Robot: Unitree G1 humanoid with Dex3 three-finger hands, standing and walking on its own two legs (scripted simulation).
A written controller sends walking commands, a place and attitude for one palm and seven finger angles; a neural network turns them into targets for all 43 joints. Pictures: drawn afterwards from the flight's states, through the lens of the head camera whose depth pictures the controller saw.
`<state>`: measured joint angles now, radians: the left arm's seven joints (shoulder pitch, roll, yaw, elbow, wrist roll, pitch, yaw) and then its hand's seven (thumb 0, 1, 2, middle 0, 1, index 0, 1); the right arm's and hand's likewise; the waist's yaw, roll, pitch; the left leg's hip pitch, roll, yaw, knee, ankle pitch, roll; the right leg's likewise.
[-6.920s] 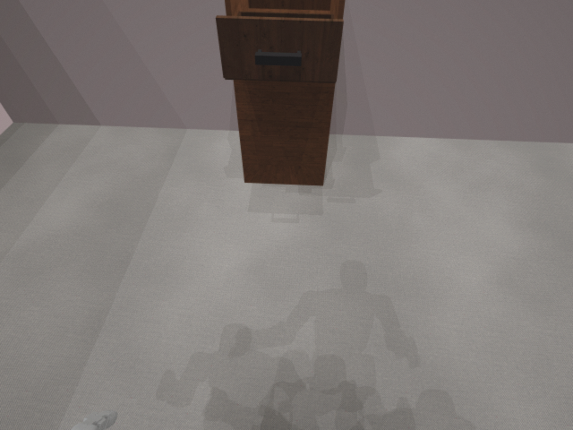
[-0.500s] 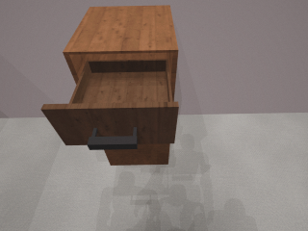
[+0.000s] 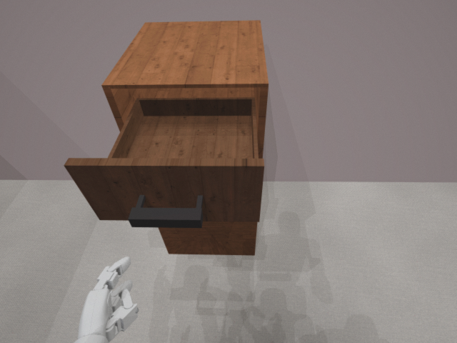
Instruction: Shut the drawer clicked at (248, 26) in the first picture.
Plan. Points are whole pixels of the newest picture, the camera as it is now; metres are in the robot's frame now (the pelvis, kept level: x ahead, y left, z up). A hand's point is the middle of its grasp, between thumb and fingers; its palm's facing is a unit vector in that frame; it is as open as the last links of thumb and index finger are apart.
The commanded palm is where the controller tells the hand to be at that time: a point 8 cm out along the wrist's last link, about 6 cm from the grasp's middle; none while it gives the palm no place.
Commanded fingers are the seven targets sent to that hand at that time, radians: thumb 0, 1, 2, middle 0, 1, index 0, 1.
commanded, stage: raise the hand and make a fist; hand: left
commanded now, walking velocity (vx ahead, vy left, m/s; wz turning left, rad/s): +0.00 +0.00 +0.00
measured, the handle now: (168, 208) +0.36 +0.14 +0.03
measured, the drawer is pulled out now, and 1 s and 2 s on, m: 0.27 0.27 0.27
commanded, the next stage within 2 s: bring the fist close to the handle in 1.72 s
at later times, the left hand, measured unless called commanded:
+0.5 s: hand (163, 312) +0.17 +0.11 +0.03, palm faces -0.12 -0.99 -0.05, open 4.6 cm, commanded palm +0.13 +0.19 +0.03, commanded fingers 0.00 0.90 0.90 -0.90 -1.06 -0.90 -1.06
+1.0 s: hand (144, 304) +0.17 +0.13 +0.08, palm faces -0.01 -1.00 -0.05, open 3.1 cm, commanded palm +0.13 +0.18 +0.09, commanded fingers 0.00 0.90 0.90 -1.40 -1.60 -1.40 -1.60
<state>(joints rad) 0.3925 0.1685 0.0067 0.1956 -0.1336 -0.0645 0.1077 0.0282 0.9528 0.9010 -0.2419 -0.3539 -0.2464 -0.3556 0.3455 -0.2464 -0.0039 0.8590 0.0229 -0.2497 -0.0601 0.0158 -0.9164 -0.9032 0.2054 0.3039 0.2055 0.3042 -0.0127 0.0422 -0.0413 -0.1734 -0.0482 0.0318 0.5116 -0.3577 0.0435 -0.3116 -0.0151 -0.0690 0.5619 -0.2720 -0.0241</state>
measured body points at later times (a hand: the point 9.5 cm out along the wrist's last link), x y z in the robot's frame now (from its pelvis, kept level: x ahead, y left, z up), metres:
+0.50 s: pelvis -0.04 -0.02 -0.06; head +0.00 -0.03 +0.39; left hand +0.17 +0.17 +0.04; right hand +0.18 -0.21 -0.12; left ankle -0.06 +0.09 -0.73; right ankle +0.01 -0.10 -0.73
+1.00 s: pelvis -0.01 +0.00 -0.03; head +0.00 -0.01 +0.42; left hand +0.16 +0.18 +0.08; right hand +0.20 -0.22 -0.08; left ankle -0.06 +0.09 -0.73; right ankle +0.02 -0.10 -0.73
